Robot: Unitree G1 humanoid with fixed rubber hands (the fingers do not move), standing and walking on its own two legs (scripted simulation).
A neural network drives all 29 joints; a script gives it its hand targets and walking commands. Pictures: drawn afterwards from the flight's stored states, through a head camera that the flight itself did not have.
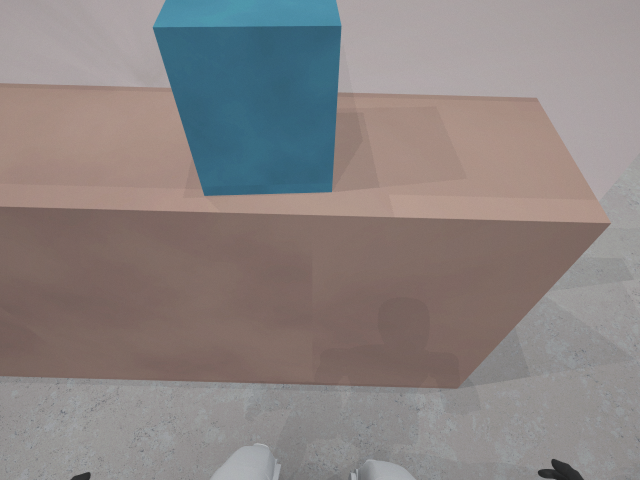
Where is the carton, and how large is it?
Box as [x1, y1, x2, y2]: [153, 0, 340, 195]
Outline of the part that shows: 165,0 153,25 153,29 204,195 331,191 340,42 340,21 335,0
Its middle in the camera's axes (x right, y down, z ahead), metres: -0.08 -0.23 +0.57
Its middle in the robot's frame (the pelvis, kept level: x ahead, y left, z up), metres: +0.60 +0.11 +0.16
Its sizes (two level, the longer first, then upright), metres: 0.210 0.200 0.250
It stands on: a pedestal, 0.78 m high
